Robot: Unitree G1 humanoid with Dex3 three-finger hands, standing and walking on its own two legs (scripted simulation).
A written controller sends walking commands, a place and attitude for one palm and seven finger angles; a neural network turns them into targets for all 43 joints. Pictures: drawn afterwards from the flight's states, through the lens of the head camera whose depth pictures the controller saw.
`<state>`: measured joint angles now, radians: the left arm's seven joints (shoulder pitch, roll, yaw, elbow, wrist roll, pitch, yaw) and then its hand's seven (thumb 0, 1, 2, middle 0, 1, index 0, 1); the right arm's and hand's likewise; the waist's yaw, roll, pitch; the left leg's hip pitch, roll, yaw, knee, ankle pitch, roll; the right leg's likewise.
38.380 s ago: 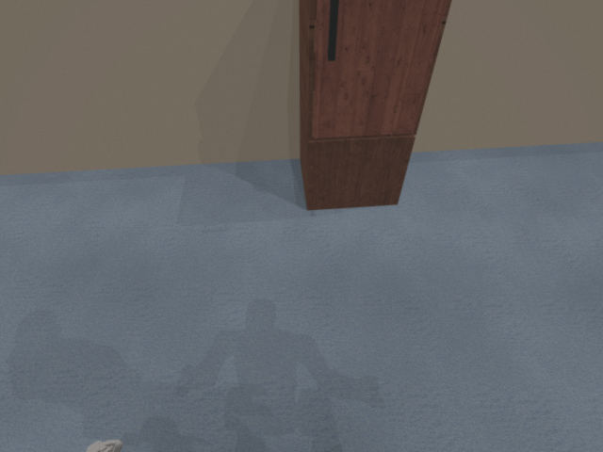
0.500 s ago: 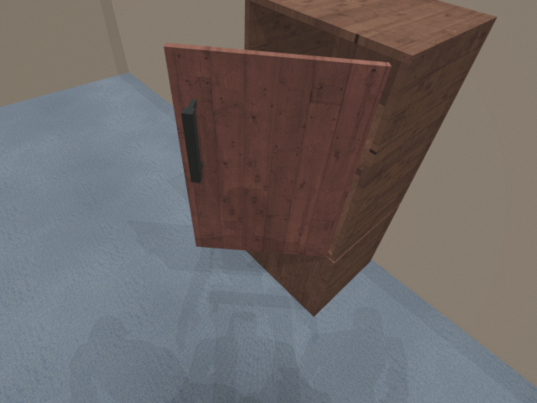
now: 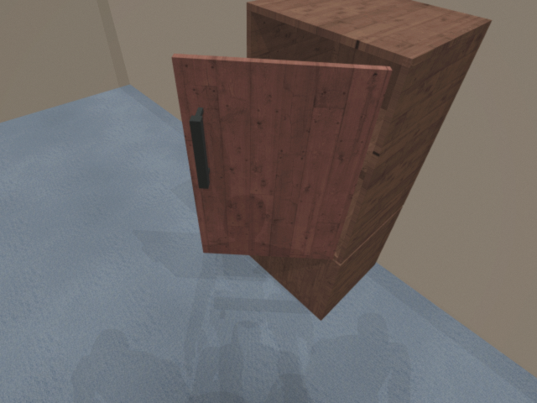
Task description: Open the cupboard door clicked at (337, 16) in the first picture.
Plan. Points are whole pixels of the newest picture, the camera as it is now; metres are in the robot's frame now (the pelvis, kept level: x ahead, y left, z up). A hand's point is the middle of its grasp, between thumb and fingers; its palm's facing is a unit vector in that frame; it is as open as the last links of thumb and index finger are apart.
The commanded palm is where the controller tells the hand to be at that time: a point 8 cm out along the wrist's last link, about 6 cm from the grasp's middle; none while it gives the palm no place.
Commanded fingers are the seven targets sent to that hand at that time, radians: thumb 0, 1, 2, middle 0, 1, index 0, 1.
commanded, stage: shuffle to correct the standing spot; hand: left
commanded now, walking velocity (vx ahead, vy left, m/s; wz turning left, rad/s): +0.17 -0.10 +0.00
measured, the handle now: (202, 149) +0.59 +0.19 +0.06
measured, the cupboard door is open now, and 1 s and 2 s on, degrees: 44 44 44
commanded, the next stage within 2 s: come to a stop and stand still in 0.28 s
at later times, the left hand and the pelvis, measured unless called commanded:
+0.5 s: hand out of the picture +0.06 +0.18 -0.18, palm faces -0.01 -0.99 -0.14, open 7.3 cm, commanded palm none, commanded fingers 0.00 0.90 0.90 -0.20 -0.30 -0.20 -0.30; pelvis +0.03 +0.01 +0.01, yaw -2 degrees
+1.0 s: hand out of the picture +0.10 +0.13 -0.17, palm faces +0.00 -0.98 -0.22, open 7.1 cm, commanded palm none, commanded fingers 0.00 0.90 0.90 -0.20 -0.30 -0.20 -0.30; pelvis +0.06 -0.05 +0.00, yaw -2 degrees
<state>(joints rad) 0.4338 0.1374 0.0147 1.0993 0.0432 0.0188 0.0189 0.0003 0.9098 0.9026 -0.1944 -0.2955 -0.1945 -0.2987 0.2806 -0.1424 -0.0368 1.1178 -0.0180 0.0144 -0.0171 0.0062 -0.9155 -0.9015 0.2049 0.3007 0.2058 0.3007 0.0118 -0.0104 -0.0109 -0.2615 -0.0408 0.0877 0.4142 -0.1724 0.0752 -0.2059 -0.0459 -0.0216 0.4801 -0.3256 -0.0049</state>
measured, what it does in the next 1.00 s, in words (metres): steps on the spot: right foot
